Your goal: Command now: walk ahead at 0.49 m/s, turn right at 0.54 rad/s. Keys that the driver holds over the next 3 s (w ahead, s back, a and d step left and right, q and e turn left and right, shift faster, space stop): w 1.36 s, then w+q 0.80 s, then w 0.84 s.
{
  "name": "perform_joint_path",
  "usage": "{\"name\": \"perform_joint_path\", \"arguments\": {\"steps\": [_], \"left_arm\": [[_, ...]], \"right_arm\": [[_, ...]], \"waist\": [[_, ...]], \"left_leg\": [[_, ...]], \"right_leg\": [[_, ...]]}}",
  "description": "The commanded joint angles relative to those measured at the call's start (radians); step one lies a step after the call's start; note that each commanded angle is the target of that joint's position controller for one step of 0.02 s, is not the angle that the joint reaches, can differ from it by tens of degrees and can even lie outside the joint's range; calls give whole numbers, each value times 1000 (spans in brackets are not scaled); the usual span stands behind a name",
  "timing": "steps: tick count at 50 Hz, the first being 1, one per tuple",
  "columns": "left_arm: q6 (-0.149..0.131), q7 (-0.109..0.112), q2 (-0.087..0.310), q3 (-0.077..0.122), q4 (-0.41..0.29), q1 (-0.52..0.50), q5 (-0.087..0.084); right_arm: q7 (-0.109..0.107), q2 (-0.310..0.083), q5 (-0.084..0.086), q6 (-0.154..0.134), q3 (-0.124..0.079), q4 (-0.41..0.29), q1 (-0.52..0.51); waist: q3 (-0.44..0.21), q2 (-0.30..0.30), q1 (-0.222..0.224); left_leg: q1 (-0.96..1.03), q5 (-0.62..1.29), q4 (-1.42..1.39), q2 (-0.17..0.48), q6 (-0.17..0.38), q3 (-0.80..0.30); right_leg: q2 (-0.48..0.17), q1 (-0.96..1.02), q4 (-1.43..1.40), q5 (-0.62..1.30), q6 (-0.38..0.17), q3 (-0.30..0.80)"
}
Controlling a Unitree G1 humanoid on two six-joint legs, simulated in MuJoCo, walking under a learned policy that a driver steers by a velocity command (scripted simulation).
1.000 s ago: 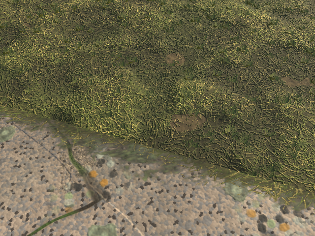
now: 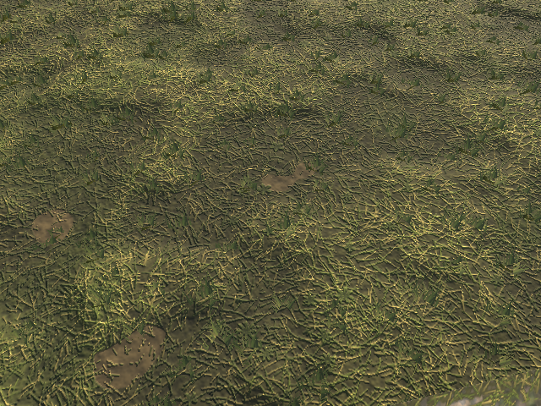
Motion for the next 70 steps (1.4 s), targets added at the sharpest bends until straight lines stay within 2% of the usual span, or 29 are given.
{"name": "perform_joint_path", "arguments": {"steps": [1,4,9,16,17,18,19,20,21,24,26,31,35,42,45,46,47,48,50,51,52,53,55,57,59,62,64,67,70], "left_arm": [[0,-24,-59,-20,-64,-29,-11],[7,-41,-42,-29,-98,-124,-23],[41,-22,-2,-32,-147,-232,-21],[11,-2,43,2,-189,-369,-33],[-3,4,67,15,-178,-297,-42],[-16,9,103,31,-133,-136,-52],[-7,21,153,42,-76,122,-52],[-9,29,181,50,-6,313,-24],[-30,43,202,66,2,262,-11],[-30,50,28,21,-6,72,-43],[-30,45,-56,-7,-22,39,-32],[-43,24,-22,-19,3,124,17],[-54,29,-24,-41,68,256,5],[-43,45,-83,-91,133,462,-1],[-30,54,-45,-85,121,449,-16],[-7,102,110,-14,69,238,-138],[6,115,105,-12,69,261,-135],[15,117,78,-6,96,300,-124],[9,97,5,-14,119,310,-109],[-16,78,-79,-25,134,341,-116],[-51,65,-26,-30,98,403,-164],[-69,66,2,-29,18,330,-193],[-40,102,-1,-24,-74,67,-149],[-2,105,-52,-27,-93,52,-112],[13,102,-40,-17,-138,-7,-115],[-12,90,-5,-4,-156,-83,-79],[-8,69,-2,-10,-183,-167,-97],[3,50,47,-5,-230,-303,-100],[-5,44,91,17,-237,-295,-92]], "right_arm": [[-9,20,-8,-29,11,-15,38],[17,-14,-37,-37,8,34,128],[64,-77,-27,-43,6,71,183],[46,-97,-26,25,-11,112,322],[40,-94,-35,21,-12,96,299],[38,-23,-29,8,3,86,358],[61,-17,-32,-7,16,66,341],[91,-40,-27,-6,6,40,240],[95,-61,-15,-13,-10,-2,122],[48,-6,-36,-12,-9,-19,99],[47,47,-39,5,-4,-23,112],[94,43,-58,28,0,-67,24],[77,11,-47,23,7,-136,-104],[76,6,-63,69,17,-224,-304],[86,-14,-50,71,16,-229,-346],[96,-84,147,51,-18,-245,-394],[100,-87,156,44,-18,-228,-358],[100,-74,129,35,-19,-204,-312],[88,-125,78,28,-60,-50,107],[88,-167,45,28,-66,31,357],[80,-195,53,27,-62,35,403],[74,-259,71,38,-86,44,408],[44,-123,58,55,-45,14,178],[45,-105,29,26,-29,-8,45],[45,-75,37,13,-10,3,-31],[10,-148,34,14,-28,-2,-2],[4,-223,63,14,-55,0,36],[9,-194,86,28,-65,25,110],[19,-187,75,50,-67,40,168]], "waist": [[23,77,11],[52,64,2],[65,80,21],[85,103,-12],[44,107,24],[-132,3,44],[-257,-111,142],[-269,-138,207],[-122,-87,196],[-5,-25,70],[41,-9,12],[69,-11,11],[59,-2,79],[172,17,173],[208,13,182],[244,-31,152],[184,16,147],[129,30,146],[-70,86,-29],[-234,282,-115],[-403,357,-123],[-506,379,-137],[-236,14,-62],[-99,-29,29],[100,69,89],[37,104,72],[11,104,50],[64,63,-1],[53,59,12]], "left_leg": [[88,208,-245,274,199,-168],[65,341,-271,258,210,-68],[138,500,-228,280,202,-31],[328,392,-107,312,147,-6],[226,499,-16,282,116,33],[18,448,204,170,49,96],[-244,12,450,50,-4,75],[-412,-412,735,2,5,-61],[-528,-386,861,44,47,-193],[-406,-228,904,154,75,-226],[-342,-144,829,165,74,-230],[-358,205,647,145,48,-190],[-426,624,304,148,11,-221],[-561,505,162,173,-3,-222],[-416,492,107,171,15,-186],[-374,364,121,124,-6,-241],[-347,354,79,116,-13,-215],[-244,373,44,93,-11,-174],[295,604,48,89,22,-105],[742,1056,309,263,117,-231],[908,1099,419,391,239,-445],[916,547,231,506,364,-696],[499,154,7,445,311,-651],[116,184,3,485,312,-684],[-208,68,-109,298,186,-405],[-316,250,-116,154,155,-199],[-193,239,-146,218,173,-242],[1,135,-118,272,156,-282],[65,160,-7,250,119,-291]], "right_leg": [[-104,-141,-72,43,0,26],[-111,-147,-312,154,18,-30],[-80,-97,-517,283,27,-33],[9,33,-719,208,-31,-108],[31,207,-670,266,-63,-106],[-4,571,-599,329,-117,-36],[-148,872,-730,220,-224,270],[-273,968,-906,195,-272,512],[-251,855,-953,180,-213,462],[-231,452,-993,250,-191,259],[-198,319,-1058,253,-170,188],[-140,198,-1015,321,-166,49],[-107,258,-888,248,-159,35],[-170,419,-701,65,-151,164],[-144,343,-664,9,-118,161],[-144,250,-555,115,-92,160],[-129,327,-486,222,-77,128],[-108,343,-380,305,-57,100],[-12,133,85,307,9,17],[125,-255,580,-461,75,-30],[105,-454,802,-524,81,121],[77,-578,854,-454,93,127],[-34,-631,761,-231,115,-55],[-100,-501,640,-120,100,38],[-127,-380,210,4,77,33],[-71,-27,-348,348,104,-43],[-49,8,-489,387,116,-38],[-47,-83,-616,320,77,-41],[-6,36,-694,199,38,-82]]}}
Next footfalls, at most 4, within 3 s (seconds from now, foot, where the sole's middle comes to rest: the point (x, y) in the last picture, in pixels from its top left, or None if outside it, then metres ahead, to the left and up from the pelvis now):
0.34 right None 0.33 -0.18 -0.78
1.00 left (262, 353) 0.72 0.06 -0.92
1.42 right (350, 284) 0.95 -0.22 -0.92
2.02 left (267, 219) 1.23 0.04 -0.92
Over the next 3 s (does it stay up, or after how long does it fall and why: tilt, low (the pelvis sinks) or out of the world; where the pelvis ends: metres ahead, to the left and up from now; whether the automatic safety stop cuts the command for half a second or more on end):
stays up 1.61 0.10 -0.15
